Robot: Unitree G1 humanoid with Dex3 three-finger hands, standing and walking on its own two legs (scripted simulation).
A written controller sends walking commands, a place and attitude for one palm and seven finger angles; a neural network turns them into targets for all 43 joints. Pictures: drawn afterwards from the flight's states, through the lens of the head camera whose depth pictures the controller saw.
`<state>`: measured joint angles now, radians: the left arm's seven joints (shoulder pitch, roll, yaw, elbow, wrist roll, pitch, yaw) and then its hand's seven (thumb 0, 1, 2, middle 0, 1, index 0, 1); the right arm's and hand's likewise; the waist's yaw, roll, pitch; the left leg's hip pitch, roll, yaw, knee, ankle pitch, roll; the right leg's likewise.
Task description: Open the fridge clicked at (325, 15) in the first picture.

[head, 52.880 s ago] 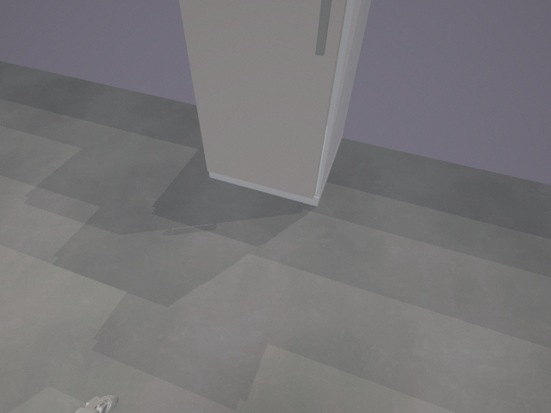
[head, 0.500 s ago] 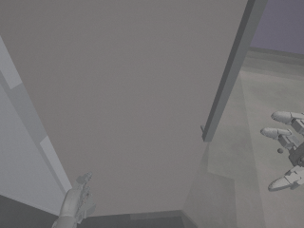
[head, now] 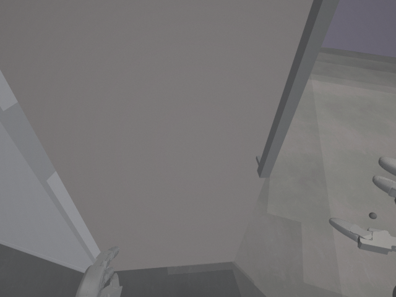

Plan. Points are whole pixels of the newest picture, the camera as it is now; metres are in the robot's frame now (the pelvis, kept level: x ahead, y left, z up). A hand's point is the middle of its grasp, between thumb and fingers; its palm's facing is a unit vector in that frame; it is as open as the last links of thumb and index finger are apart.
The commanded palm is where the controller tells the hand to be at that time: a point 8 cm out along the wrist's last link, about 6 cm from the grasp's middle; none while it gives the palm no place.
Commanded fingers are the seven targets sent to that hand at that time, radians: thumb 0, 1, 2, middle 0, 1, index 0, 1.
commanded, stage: draw the hand back to the body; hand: right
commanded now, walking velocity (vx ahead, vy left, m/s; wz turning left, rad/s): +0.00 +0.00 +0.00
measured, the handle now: (284, 98) +0.42 -0.17 +0.23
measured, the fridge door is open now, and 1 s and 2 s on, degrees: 69 69 69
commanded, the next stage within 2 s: step back with the hand held close in 0.74 s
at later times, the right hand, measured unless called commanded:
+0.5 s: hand (375, 219) +0.20 -0.27 +0.16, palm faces +0.47 +0.81 -0.36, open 7.8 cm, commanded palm +0.15 -0.30 +0.17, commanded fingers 0.00 -0.90 -0.90 0.20 0.30 0.20 0.30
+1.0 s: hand (376, 203) +0.21 -0.27 +0.18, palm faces +0.46 +0.79 -0.40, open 7.4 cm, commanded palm +0.15 -0.30 +0.18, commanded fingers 0.00 -0.90 -0.90 0.20 0.30 0.20 0.30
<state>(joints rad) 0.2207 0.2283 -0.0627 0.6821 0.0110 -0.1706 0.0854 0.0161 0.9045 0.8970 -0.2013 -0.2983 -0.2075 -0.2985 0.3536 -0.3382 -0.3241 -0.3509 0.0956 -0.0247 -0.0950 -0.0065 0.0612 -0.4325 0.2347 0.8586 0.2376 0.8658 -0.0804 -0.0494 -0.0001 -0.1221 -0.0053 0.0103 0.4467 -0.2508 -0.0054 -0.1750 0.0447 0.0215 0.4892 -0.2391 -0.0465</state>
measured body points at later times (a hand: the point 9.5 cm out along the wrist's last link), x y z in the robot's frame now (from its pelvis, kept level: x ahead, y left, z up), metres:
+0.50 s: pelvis +0.01 +0.00 +0.01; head -0.02 +0.01 +0.45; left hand +0.21 +0.22 -0.07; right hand +0.17 -0.31 +0.18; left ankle +0.00 +0.12 -0.74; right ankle +0.02 -0.09 -0.74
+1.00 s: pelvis +0.01 +0.00 +0.01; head +0.00 +0.01 +0.46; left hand +0.20 +0.23 -0.07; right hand +0.18 -0.31 +0.20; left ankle +0.00 +0.13 -0.74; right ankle +0.02 -0.09 -0.74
